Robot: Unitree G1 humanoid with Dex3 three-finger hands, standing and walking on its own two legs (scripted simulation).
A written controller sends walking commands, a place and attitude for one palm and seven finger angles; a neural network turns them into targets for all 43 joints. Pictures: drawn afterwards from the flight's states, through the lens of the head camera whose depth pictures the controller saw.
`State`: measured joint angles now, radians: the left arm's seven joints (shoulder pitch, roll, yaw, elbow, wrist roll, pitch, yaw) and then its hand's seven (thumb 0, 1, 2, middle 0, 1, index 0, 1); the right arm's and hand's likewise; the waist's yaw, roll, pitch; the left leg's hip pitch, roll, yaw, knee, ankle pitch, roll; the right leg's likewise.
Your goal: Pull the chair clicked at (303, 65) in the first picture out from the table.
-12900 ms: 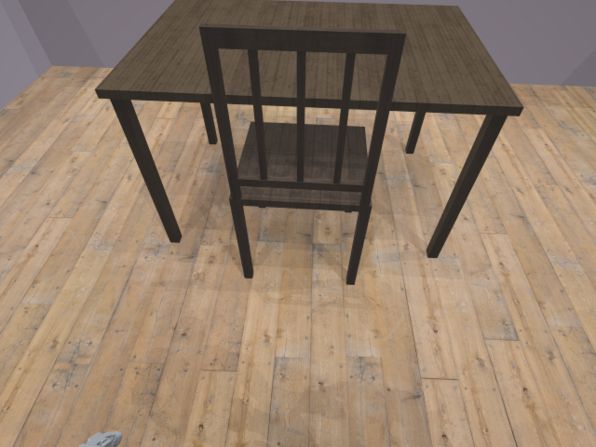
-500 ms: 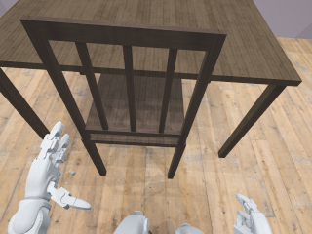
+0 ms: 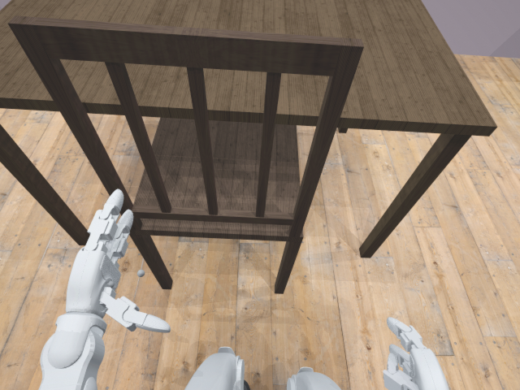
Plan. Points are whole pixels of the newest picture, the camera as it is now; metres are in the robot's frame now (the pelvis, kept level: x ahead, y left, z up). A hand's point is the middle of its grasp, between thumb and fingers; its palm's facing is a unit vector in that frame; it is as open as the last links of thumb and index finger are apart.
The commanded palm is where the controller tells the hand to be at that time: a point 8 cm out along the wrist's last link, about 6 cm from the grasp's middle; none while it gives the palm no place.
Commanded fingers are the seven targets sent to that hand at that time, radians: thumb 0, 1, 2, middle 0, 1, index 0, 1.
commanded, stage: aim the fingers beside a spindle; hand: left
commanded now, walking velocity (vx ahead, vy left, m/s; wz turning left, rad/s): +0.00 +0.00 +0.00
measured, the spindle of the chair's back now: (206, 157) +0.50 +0.12 +0.03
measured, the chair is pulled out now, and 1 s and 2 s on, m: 0.00 0.00 0.00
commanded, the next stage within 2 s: none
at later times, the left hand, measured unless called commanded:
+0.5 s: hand (173, 256) +0.31 +0.15 +0.02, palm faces +0.03 -1.00 -0.03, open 17.0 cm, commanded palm +0.28 +0.20 +0.01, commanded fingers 0.00 -0.50 0.30 -0.06 -0.08 -0.06 -0.08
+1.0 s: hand (202, 251) +0.33 +0.11 -0.01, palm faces +0.00 -1.00 -0.01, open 17.0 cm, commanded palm +0.31 +0.17 -0.01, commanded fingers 0.00 -0.50 0.30 -0.06 -0.08 -0.06 -0.08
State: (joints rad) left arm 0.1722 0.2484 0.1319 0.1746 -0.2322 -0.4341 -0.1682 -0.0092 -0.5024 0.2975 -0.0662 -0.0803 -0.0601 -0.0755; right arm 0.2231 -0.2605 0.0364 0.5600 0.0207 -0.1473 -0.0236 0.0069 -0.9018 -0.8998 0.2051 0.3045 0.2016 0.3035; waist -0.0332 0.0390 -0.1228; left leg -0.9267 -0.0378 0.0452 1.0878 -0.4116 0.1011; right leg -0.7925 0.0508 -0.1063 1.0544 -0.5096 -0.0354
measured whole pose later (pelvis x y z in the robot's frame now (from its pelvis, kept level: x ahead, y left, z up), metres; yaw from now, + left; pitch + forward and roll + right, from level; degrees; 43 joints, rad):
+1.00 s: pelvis +0.01 -0.03 -0.03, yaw -1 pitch +20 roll -3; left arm -0.01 0.17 0.06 0.36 -0.18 -0.48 -0.07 -0.01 -0.50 0.30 -0.06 -0.08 -0.06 -0.08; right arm 0.22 -0.26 0.02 0.57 0.01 -0.06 0.01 0.01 -0.90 -0.90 0.20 0.30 0.20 0.30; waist -0.04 0.05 -0.17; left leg -1.10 -0.01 0.05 1.22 -0.48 0.08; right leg -0.97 0.07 -0.11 1.21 -0.59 -0.08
